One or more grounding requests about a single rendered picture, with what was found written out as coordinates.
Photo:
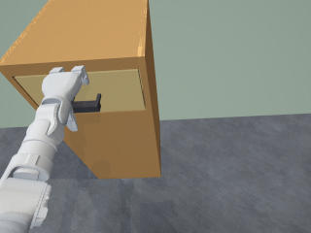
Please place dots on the robot left upper arm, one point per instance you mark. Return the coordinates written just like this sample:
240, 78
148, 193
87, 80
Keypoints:
23, 204

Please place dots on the cabinet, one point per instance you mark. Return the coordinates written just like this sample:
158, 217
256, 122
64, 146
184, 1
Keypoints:
102, 35

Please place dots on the drawer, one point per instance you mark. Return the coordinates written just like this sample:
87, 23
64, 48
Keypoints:
121, 90

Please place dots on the handle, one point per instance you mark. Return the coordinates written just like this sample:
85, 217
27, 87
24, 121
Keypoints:
91, 106

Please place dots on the robot left forearm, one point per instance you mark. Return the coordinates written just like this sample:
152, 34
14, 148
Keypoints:
34, 159

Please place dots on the robot left hand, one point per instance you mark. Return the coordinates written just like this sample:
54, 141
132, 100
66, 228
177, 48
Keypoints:
67, 85

